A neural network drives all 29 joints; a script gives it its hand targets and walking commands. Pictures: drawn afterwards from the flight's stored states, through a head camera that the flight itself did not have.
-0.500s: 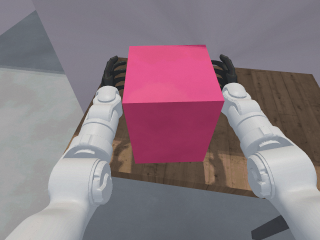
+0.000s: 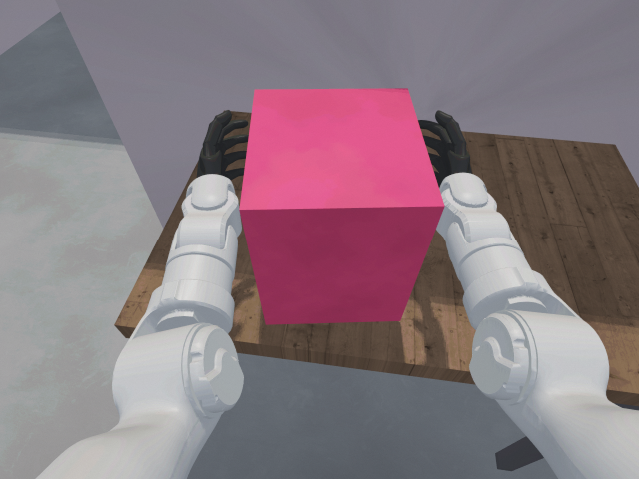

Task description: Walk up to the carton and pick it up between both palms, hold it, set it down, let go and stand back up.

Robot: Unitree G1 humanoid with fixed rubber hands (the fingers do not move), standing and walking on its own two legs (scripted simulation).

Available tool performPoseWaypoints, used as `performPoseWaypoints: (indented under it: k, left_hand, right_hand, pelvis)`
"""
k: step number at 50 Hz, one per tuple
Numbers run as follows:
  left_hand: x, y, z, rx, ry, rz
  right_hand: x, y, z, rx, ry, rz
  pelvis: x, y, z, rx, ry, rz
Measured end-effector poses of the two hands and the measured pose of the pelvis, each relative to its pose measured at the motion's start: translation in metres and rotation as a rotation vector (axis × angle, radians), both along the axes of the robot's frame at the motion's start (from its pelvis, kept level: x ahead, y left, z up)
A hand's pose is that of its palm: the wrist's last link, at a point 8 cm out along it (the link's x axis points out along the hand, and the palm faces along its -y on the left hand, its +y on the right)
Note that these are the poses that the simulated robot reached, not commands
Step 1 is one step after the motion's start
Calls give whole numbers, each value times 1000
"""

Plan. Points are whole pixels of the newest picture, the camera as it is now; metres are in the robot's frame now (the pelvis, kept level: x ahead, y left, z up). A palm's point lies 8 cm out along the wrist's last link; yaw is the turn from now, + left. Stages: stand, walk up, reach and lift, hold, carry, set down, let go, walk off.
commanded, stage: reach and lift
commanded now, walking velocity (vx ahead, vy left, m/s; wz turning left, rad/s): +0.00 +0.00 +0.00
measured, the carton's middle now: (332, 213) +0.46 +0.00 +0.07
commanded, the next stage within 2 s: none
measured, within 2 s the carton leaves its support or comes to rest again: leaves its support in 0.82 s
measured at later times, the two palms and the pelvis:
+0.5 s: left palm (208, 190) +0.43 +0.15 +0.14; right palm (452, 193) +0.43 -0.14 +0.14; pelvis +0.01 +0.01 +0.00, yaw +0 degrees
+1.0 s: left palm (183, 193) +0.40 +0.16 +0.17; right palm (450, 192) +0.40 -0.13 +0.17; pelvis -0.01 +0.01 +0.00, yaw +2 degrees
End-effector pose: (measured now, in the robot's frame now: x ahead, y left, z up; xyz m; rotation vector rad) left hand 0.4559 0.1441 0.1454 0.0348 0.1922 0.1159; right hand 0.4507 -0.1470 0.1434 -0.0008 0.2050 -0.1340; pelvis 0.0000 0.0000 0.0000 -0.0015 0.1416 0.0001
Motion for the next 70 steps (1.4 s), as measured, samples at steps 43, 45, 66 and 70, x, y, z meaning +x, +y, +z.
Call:
performPoseWaypoints:
  k: [43, 45, 66, 70]
  left_hand:
    - [-49, 15, 8, 10, 35, 19]
    - [-52, 17, 14, 10, 31, 21]
    - [-67, 29, 53, 51, 21, 31]
    - [-70, 32, 56, 56, 28, 38]
  right_hand:
    - [-46, 16, 2, 0, -59, 39]
    - [-48, 18, 7, 2, -64, 39]
    - [-57, 30, 51, 30, -76, 52]
    - [-57, 33, 56, 25, -70, 61]
  pelvis:
    - [-3, 4, 1, 5, -168, 23]
    - [-5, 4, 1, 5, -175, 25]
    - [-15, 11, 0, -1, -228, 39]
    - [-14, 12, 0, 0, -234, 46]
